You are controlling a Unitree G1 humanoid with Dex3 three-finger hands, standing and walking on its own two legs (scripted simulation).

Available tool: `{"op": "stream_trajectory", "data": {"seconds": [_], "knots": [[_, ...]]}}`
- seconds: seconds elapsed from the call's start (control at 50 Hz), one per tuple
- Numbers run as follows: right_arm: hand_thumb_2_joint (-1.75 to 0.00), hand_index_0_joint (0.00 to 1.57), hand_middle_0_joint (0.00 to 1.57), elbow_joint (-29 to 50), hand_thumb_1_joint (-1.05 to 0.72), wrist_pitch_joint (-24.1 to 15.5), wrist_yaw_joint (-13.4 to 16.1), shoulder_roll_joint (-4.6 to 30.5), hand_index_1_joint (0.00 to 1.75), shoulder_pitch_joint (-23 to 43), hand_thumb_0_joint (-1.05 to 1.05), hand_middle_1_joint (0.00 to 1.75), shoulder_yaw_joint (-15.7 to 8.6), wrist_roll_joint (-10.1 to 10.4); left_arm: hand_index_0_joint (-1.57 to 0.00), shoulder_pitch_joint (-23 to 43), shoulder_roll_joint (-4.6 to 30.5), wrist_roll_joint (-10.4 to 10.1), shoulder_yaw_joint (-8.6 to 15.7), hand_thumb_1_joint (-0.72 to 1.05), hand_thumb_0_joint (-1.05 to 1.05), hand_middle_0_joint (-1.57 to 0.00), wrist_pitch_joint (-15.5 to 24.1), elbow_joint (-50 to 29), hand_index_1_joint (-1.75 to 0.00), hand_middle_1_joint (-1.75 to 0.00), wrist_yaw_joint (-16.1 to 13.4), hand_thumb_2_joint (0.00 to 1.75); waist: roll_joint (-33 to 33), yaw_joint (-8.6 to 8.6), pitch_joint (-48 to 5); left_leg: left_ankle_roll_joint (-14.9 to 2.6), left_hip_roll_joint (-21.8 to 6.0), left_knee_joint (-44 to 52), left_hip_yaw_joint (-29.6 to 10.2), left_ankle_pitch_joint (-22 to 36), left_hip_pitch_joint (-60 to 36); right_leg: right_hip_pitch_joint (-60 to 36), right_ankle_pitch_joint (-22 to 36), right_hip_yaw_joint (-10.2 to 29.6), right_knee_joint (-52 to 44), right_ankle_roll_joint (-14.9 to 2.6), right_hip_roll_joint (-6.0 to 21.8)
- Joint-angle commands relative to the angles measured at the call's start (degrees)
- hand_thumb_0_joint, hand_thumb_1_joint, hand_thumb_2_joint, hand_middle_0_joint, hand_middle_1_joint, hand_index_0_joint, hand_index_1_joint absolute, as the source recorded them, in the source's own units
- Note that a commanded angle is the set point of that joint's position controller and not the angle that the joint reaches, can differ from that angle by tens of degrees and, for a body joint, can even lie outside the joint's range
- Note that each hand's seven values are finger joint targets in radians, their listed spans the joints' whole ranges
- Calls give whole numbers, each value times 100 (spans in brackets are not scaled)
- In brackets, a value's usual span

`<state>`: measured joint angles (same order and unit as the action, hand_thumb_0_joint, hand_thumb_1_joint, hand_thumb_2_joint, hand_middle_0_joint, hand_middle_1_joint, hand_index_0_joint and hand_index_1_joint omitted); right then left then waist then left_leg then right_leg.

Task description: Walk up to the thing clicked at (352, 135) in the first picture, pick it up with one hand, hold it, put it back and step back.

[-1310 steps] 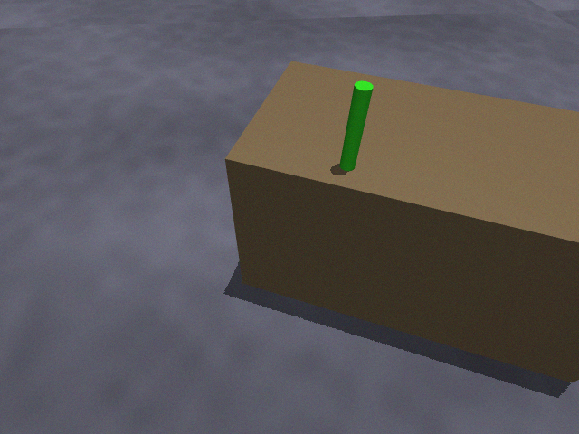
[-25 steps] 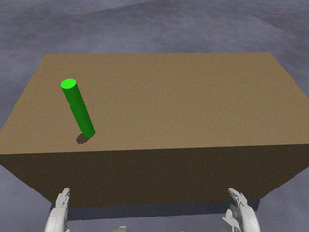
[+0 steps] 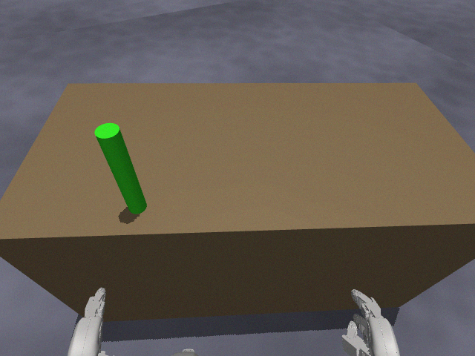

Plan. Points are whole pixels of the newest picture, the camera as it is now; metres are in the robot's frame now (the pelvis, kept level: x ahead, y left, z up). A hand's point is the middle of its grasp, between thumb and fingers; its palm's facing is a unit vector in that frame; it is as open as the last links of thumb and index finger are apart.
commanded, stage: home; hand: left
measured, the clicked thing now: (124, 174) +0.45 +0.22 +0.04
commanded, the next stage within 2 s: stand in 0.80 s
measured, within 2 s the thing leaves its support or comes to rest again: neither
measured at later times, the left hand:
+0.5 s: hand (126, 344) +0.16 +0.18 -0.06, palm faces +0.11 -0.96 -0.27, open 17.5 cm
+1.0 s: hand out of the picture +0.09 +0.26 -0.12, palm faces -0.02 -0.94 -0.35, open 17.1 cm
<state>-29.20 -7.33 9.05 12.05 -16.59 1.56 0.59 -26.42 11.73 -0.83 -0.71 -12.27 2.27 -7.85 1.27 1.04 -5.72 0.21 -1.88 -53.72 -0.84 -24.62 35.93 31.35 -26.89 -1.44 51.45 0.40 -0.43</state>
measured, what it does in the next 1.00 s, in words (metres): stands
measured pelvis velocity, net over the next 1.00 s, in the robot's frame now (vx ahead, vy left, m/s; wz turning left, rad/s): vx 0.01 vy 0.01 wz -0.01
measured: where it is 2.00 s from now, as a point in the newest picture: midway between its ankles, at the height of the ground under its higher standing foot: outside the picture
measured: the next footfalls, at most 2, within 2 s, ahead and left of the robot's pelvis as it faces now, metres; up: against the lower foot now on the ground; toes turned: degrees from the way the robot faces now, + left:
none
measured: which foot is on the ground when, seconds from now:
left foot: down 0.00-1.00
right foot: down 0.00-1.00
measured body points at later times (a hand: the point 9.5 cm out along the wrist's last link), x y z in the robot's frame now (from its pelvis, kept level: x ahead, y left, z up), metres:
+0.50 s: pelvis +0.00 +0.00 +0.00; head +0.02 +0.00 +0.45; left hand +0.16 +0.23 -0.04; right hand +0.16 -0.24 -0.07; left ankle +0.03 +0.12 -0.69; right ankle -0.01 -0.13 -0.69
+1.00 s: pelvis +0.01 +0.01 +0.03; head +0.02 +0.03 +0.48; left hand +0.09 +0.31 -0.10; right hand +0.09 -0.29 -0.08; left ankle +0.03 +0.12 -0.69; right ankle -0.01 -0.13 -0.69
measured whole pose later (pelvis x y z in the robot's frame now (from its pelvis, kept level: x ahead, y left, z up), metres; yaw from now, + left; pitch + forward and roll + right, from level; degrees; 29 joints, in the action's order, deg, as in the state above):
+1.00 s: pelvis +0.01 +0.01 +0.03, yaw +0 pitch -1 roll +0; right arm -54.1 -1.0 -0.1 19.1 -12.0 -2.0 -2.8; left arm -14.0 20.3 1.7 0.6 0.2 49.4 -1.5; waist -1.5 -0.5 1.5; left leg -1.4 0.0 -40.1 1.3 -20.0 18.9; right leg 15.3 -22.4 0.3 38.9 1.4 1.4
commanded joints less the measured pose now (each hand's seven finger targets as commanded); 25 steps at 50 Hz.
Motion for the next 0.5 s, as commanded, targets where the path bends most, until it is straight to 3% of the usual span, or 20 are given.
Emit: {"op": "stream_trajectory", "data": {"seconds": [0.0,0.06,0.08,0.1,0.3,0.38,0.46,0.48], "knots": [[-90,20,20,916,-90,-337,89,707,30,351,0,30,-309,4,-5,147,517,53,299,-57,0,-5,275,-1124,-5,-5,-27,5,141,-1,-574,-52,61,897,21,957,-744,89,1013,-175,-866,-93,-114],[-90,20,20,919,-90,-317,82,696,30,353,0,30,-300,8,-5,112,474,50,254,-56,0,-5,276,-1087,-5,-5,-25,5,-22,5,-514,-68,70,837,42,1086,-707,26,1154,-171,-881,-83,-99],[-90,20,20,918,-90,-306,97,690,30,309,0,30,-318,1,-5,16,547,57,376,-58,0,-5,272,-1054,-5,-5,-33,4,-41,-16,-679,-79,81,755,57,1274,-723,-55,1359,-145,-869,-74,-92],[-90,20,20,916,-90,-294,106,676,30,310,0,30,-300,2,-5,76,521,59,302,-57,0,-5,266,-1103,-5,-5,-27,4,-52,-6,-665,-81,88,732,89,1306,-766,-75,1420,-120,-905,-62,-75],[-90,20,20,926,-90,-314,103,694,30,380,0,30,-283,12,-5,237,547,44,324,-57,0,-5,240,-1151,-5,-5,-37,5,106,4,-320,-69,79,926,48,615,-594,185,698,-135,-984,-103,-81],[-90,20,20,918,-90,-331,115,690,30,350,0,30,-297,-4,-5,127,544,56,346,-57,0,-5,229,-1152,-5,-5,-31,4,84,-4,-582,-67,83,830,47,1005,-700,37,1077,-156,-901,-88,-90],[-90,20,20,929,-90,-322,109,686,30,380,0,30,-276,4,-5,180,495,43,260,-57,0,-5,226,-1136,-5,-5,-13,4,-24,26,-436,-85,76,853,44,830,-613,110,920,-147,-947,-84,-87],[-90,20,20,931,-90,-327,121,676,30,388,0,30,-283,1,-5,248,534,50,334,-57,0,-5,239,-1159,-5,-5,-33,4,-4,25,-441,-89,90,824,74,773,-601,122,881,-118,-982,-79,-75]]}}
